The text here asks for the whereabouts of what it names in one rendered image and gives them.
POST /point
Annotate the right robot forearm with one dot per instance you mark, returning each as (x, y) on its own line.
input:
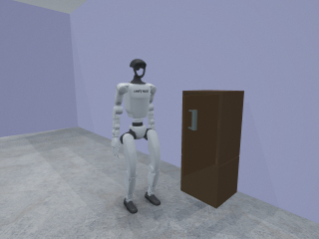
(116, 123)

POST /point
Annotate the robot left upper arm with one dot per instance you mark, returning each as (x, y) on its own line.
(152, 95)

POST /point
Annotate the robot right hand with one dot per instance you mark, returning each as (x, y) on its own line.
(116, 145)

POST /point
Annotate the robot right upper arm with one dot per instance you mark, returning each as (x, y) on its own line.
(121, 89)

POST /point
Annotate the robot right shin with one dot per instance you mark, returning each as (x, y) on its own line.
(130, 185)

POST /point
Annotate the robot left foot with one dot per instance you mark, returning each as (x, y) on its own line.
(152, 199)

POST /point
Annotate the cupboard door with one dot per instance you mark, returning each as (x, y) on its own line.
(199, 146)

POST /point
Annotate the left robot forearm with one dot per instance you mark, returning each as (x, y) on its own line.
(151, 120)

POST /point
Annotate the handle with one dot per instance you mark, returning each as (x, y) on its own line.
(193, 120)

